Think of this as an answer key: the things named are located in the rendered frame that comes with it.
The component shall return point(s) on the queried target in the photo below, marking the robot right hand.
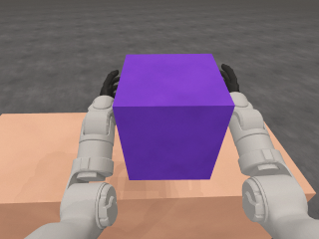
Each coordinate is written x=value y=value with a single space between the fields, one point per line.
x=230 y=79

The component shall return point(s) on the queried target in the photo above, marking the pedestal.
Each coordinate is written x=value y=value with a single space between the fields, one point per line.
x=36 y=158

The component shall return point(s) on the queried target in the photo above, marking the robot right upper arm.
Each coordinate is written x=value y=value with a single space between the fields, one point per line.
x=278 y=204

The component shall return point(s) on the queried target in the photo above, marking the robot left upper arm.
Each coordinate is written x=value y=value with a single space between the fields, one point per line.
x=86 y=210

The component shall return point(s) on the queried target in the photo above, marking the robot left hand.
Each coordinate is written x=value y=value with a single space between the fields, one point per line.
x=108 y=87

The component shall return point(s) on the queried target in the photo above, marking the right robot forearm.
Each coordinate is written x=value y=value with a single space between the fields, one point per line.
x=257 y=154

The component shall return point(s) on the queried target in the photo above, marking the left robot forearm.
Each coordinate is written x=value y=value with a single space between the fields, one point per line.
x=95 y=152

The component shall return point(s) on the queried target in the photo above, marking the carton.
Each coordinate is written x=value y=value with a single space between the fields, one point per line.
x=172 y=112

